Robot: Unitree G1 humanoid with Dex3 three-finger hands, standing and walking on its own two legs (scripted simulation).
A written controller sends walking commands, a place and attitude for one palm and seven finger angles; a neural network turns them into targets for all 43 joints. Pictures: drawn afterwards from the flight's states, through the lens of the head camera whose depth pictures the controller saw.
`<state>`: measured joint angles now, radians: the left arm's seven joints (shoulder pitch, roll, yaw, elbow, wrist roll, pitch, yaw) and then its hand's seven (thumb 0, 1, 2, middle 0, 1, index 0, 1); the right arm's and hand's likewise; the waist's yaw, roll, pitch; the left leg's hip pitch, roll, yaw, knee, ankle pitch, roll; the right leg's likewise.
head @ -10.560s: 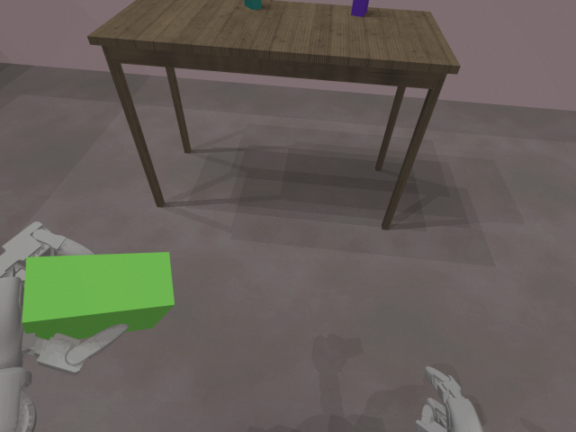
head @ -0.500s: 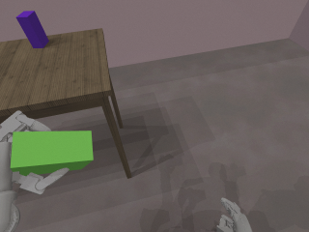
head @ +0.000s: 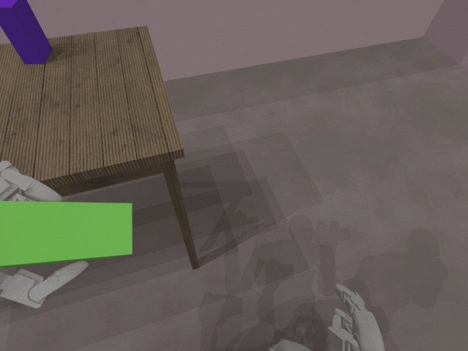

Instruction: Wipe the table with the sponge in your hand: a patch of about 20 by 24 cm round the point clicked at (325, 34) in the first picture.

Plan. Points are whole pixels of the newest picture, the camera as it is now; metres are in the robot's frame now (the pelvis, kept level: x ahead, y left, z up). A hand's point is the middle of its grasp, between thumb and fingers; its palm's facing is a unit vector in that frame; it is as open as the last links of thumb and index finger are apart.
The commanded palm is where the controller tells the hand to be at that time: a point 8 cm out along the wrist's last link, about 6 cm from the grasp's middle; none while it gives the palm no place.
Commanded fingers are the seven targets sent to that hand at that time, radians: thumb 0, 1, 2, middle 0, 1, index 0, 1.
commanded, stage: come to a stop and stand still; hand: left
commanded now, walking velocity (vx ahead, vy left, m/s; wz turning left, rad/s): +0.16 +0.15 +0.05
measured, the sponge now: (82, 234) +0.23 +0.20 +0.15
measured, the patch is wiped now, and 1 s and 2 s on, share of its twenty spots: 0.00 0.00 0.00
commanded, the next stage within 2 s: none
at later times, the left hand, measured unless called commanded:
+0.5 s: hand (14, 228) +0.23 +0.27 +0.17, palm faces +0.36 -0.81 -0.46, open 10.3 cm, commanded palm +0.18 +0.31 +0.18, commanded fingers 0.00 0.10 1.30 -1.20 -1.60 -1.20 -1.60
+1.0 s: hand out of the picture +0.22 +0.32 +0.18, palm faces +0.46 -0.78 -0.43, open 10.3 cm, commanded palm +0.13 +0.31 +0.18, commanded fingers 0.00 0.10 1.30 -1.20 -1.60 -1.20 -1.60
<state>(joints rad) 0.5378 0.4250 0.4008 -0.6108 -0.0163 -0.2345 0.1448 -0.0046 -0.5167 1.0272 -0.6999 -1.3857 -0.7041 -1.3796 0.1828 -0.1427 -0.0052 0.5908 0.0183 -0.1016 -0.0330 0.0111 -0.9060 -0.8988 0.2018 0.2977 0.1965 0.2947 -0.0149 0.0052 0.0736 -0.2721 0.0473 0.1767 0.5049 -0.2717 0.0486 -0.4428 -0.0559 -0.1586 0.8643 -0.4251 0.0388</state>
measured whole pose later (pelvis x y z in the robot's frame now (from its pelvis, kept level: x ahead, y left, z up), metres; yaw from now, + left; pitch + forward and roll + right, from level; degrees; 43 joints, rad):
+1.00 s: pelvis -0.04 +0.03 -0.01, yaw -3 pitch -2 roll -2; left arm 0.22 0.49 0.46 -0.30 -0.02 -0.22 0.11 0.00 -0.52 1.03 -0.70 -1.38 -0.71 -1.38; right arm 0.24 -0.23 -0.01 0.62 0.02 -0.12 -0.05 0.01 -0.91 -0.90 0.20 0.30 0.20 0.29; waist 0.05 -0.01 0.09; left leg -0.32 0.02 0.01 0.57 -0.23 0.00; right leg -0.24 0.02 -0.07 0.51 -0.24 -0.02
